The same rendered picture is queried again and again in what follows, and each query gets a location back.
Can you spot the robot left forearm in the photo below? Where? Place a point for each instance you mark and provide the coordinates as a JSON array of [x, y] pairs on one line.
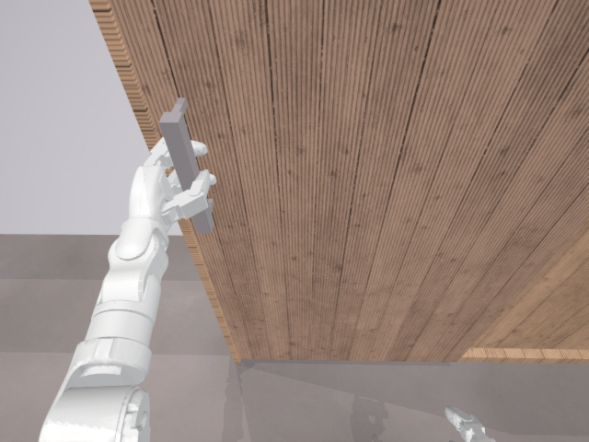
[[116, 349]]

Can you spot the handle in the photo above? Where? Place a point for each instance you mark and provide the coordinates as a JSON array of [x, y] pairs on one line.
[[176, 135]]

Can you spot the robot left hand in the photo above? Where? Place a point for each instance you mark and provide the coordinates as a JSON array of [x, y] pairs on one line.
[[152, 189]]

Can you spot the wardrobe door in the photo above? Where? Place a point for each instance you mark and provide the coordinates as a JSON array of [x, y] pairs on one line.
[[552, 311], [390, 174]]

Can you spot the left robot upper arm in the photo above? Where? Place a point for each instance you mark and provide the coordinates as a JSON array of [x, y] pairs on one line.
[[100, 414]]

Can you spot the robot right hand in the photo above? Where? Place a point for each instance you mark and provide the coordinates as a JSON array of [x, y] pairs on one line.
[[469, 427]]

